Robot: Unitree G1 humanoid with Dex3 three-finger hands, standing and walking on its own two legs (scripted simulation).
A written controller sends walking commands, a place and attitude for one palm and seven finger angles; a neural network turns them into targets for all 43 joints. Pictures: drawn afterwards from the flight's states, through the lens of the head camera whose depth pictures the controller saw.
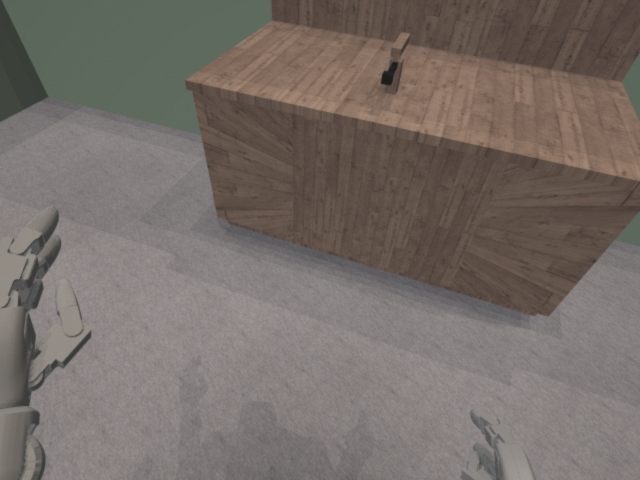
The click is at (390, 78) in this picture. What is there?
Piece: tap's lever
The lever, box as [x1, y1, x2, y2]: [381, 71, 393, 85]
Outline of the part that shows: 384,71 382,74 381,83 390,85 393,72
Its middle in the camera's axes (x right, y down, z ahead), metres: +0.19 -0.45 +1.08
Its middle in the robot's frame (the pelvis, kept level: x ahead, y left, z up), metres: +1.12 -0.12 +0.02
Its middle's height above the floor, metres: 0.79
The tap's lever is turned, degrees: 0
